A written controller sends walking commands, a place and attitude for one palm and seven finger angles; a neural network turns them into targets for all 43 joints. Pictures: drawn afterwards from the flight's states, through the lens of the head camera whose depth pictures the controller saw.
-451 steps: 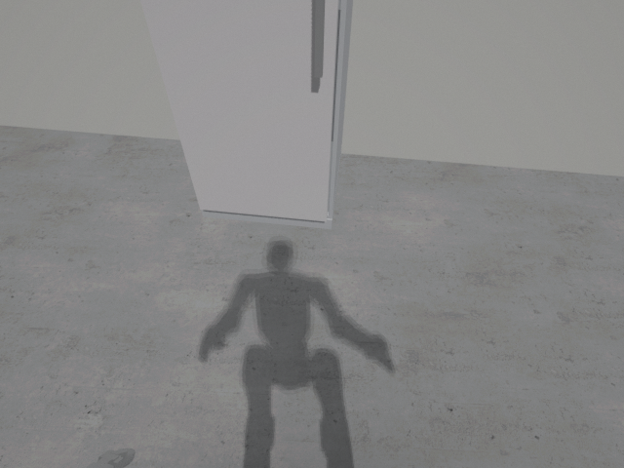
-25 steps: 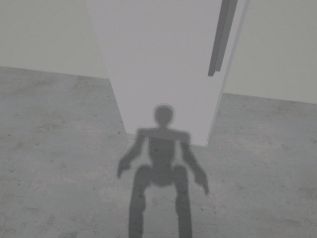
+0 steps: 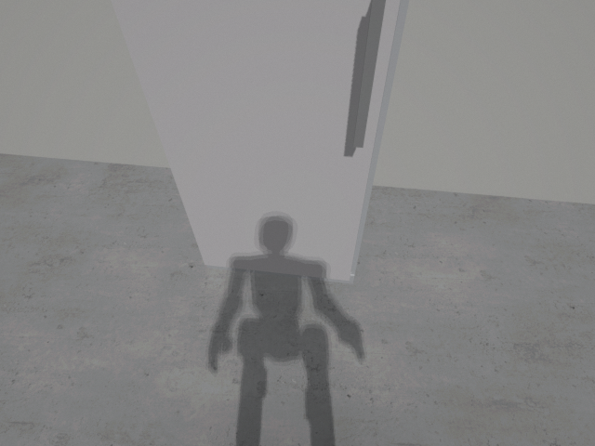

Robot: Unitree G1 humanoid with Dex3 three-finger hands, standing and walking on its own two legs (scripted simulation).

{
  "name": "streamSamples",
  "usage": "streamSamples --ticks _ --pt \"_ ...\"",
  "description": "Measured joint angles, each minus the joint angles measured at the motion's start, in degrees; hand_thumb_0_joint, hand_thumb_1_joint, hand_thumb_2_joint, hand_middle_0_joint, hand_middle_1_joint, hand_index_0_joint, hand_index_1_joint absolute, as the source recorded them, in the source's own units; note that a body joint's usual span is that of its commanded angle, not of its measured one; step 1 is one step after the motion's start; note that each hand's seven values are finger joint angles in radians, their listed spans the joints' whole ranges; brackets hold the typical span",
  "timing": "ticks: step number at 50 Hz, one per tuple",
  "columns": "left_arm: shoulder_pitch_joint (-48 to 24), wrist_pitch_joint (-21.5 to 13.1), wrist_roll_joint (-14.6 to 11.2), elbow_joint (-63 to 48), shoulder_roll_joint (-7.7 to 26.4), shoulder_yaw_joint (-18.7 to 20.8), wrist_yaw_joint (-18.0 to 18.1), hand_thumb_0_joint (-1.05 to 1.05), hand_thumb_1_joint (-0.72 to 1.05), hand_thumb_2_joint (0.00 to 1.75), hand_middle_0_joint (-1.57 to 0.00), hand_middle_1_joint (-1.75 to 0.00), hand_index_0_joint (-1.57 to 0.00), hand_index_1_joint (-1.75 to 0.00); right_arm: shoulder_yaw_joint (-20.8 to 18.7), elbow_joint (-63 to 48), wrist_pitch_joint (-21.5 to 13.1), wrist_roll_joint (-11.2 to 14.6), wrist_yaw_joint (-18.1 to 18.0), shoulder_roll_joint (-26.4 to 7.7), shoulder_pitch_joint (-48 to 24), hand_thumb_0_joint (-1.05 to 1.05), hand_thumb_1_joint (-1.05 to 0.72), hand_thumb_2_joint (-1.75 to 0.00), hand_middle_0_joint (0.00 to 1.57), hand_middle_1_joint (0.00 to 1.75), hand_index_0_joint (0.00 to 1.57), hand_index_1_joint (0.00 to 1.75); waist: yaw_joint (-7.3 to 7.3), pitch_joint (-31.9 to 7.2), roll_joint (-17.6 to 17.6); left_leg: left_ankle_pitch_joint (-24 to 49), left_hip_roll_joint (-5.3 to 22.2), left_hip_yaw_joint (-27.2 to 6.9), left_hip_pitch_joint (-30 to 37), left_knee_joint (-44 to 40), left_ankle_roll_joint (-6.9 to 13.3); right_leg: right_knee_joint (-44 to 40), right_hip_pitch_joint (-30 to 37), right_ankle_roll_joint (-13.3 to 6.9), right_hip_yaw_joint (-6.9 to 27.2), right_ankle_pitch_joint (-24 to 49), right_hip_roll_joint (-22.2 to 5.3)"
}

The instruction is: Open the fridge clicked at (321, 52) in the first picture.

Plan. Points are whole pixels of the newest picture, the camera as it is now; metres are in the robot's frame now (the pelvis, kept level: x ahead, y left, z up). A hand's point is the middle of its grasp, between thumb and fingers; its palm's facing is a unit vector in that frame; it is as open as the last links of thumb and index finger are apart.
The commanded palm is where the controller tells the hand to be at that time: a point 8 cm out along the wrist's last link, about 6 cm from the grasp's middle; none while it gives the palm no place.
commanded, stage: take the last steps up to it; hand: right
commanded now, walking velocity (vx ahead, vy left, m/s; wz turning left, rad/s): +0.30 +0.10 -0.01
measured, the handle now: (367, 75) +0.77 -0.07 +0.13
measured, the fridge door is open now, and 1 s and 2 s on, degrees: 0 0 0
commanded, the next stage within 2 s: come to a stop and stand still in 0.92 s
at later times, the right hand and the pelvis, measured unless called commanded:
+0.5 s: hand out of the picture -0.05 -0.07 -0.16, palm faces +0.17 +0.97 -0.16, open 7.4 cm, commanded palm none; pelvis +0.08 +0.05 +0.00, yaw -4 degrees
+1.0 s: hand (405, 346) +0.34 -0.16 -0.17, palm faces +0.07 +0.98 -0.20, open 7.4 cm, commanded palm none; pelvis +0.26 +0.03 -0.01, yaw +0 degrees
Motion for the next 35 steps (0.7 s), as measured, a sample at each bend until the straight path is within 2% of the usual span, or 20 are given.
streamSamples --ticks 4,7,9,11,13,16,20,25,28,31,32,33,35 --pt "2.6 -0.1 0.3 2.0 0.3 0.3 0.0 0.01 0.91 0.90 -0.21 -0.30 -0.20 -0.30 0.7 0.7 -1.1 -0.2 0.6 1.3 1.1 0.00 -0.90 -0.90 0.20 0.30 0.20 0.30 0.72 -1.8 -1.0 -0.7 -1.5 0.8 4.8 -8.7 1.7 0.0 -0.4 1.0 0.6 0.0 -0.2" --pt "4.6 0.1 0.1 3.5 0.3 0.6 0.0 0.01 0.91 0.90 -0.20 -0.30 -0.20 -0.30 0.9 1.3 -2.5 -0.3 1.0 2.0 3.5 0.00 -0.90 -0.90 0.20 0.30 0.20 0.30 0.28 -3.5 -0.8 1.7 -2.0 1.8 11.3 -20.7 3.3 2.9 -1.7 2.2 0.2 -2.7 -0.1" --pt "5.4 0.4 -0.1 4.6 0.4 0.8 0.0 0.01 0.91 0.90 -0.20 -0.30 -0.20 -0.30 1.0 2.3 -3.2 -0.6 0.6 3.0 5.2 0.00 -0.90 -0.90 0.20 0.30 0.20 0.30 -0.31 -3.8 -1.7 6.1 -2.9 2.3 12.2 -22.3 5.5 11.3 -4.7 3.0 0.0 -11.4 -0.8" --pt "6.0 0.9 0.2 5.3 0.6 1.1 -0.5 0.01 0.91 0.90 -0.20 -0.30 -0.20 -0.30 1.1 3.2 -3.6 -0.3 0.4 3.8 8.0 0.00 -0.90 -0.90 0.20 0.30 0.20 0.30 -0.74 -4.4 -1.9 6.7 -3.2 2.8 14.0 -24.3 6.5 21.3 -8.7 3.5 -1.5 -14.1 -1.9" --pt "5.9 1.0 0.4 5.6 0.8 1.5 -1.1 0.01 0.91 0.90 -0.20 -0.30 -0.20 -0.30 1.1 4.7 -4.2 -0.1 0.2 4.5 10.8 0.00 -0.90 -0.90 0.20 0.30 0.20 0.30 -1.10 -4.5 -1.7 7.5 -3.2 2.8 16.2 -27.4 6.8 29.1 -12.3 4.0 -3.0 -11.9 -3.4" --pt "5.2 0.5 0.4 5.2 1.3 2.2 -1.4 0.01 0.91 0.90 -0.20 -0.30 -0.20 -0.30 1.5 7.1 -4.9 0.1 0.1 5.7 14.0 0.00 -0.90 -0.90 0.20 0.30 0.20 0.30 -0.79 -3.5 -2.1 8.4 -3.6 3.7 19.1 -31.0 6.8 36.2 -16.9 5.0 -3.3 -6.6 -6.0" --pt "3.5 0.2 0.4 5.3 1.6 2.5 -1.4 0.01 0.91 0.90 -0.20 -0.29 -0.20 -0.30 2.0 9.5 -6.2 0.0 -0.1 7.5 17.4 0.00 -0.90 -0.90 0.20 0.30 0.20 0.30 -1.53 -1.9 -2.7 7.6 -4.2 5.0 21.6 -33.2 7.0 37.8 -19.9 5.8 -3.4 -3.1 -8.7" --pt "-1.1 0.1 0.2 5.2 0.9 2.0 -1.4 0.01 0.91 0.90 -0.20 -0.29 -0.20 -0.30 2.5 11.7 -7.1 -0.5 -0.4 9.0 21.2 0.00 -0.90 -0.90 0.20 0.30 0.20 0.30 -3.62 -0.5 -2.2 5.0 -4.2 5.5 23.8 -33.5 6.6 31.8 -19.9 5.6 -5.3 -4.1 -10.1" --pt "-5.1 -0.6 0.0 4.3 0.0 1.4 -1.5 0.01 0.91 0.90 -0.20 -0.29 -0.20 -0.30 2.6 12.8 -7.1 -0.8 -0.5 9.4 22.6 0.00 -0.90 -0.90 0.20 0.30 0.20 0.30 -5.09 0.6 -1.3 2.8 -3.7 5.4 24.9 -32.8 5.9 24.6 -17.8 4.7 -7.3 -5.6 -9.5" --pt "-9.0 -2.3 -0.1 2.8 -1.1 0.8 -1.3 0.01 0.91 0.90 -0.20 -0.29 -0.20 -0.30 2.5 13.9 -6.9 -0.6 -0.5 9.4 23.5 0.00 -0.90 -0.90 0.20 0.30 0.20 0.30 -5.88 1.6 -0.2 -1.2 -2.7 5.0 25.1 -28.4 4.9 15.4 -13.1 3.1 -9.7 -5.3 -7.3" --pt "-9.9 -3.3 -0.1 2.2 -1.4 0.5 -1.1 0.01 0.91 0.90 -0.20 -0.29 -0.20 -0.30 2.4 14.3 -6.8 -0.4 -0.4 9.5 23.9 0.00 -0.90 -0.90 0.20 0.30 0.20 0.30 -5.71 1.7 -0.2 -3.1 -2.4 4.8 23.7 -23.7 4.8 12.3 -10.7 2.4 -10.4 -3.2 -6.7" --pt "-10.7 -4.2 0.1 1.7 -1.9 0.5 -0.8 0.01 0.91 0.90 -0.20 -0.29 -0.20 -0.30 2.3 14.7 -6.4 0.0 -0.2 9.5 23.6 0.00 -0.90 -0.90 0.20 0.30 0.20 0.30 -5.35 2.1 0.3 -3.3 -1.5 4.6 20.7 -15.6 4.9 13.1 -10.2 1.7 -10.9 -3.6 -6.3" --pt "-11.1 -5.5 -0.1 0.8 -2.8 0.0 -0.5 0.01 0.91 0.90 -0.20 -0.29 -0.20 -0.30 2.3 14.7 -5.5 0.4 0.0 8.9 22.1 0.01 -0.90 -0.90 0.20 0.30 0.20 0.30 -5.14 2.3 0.8 -3.6 -1.1 2.2 12.5 4.2 5.5 14.9 -8.4 0.9 -11.9 -6.8 -6.2"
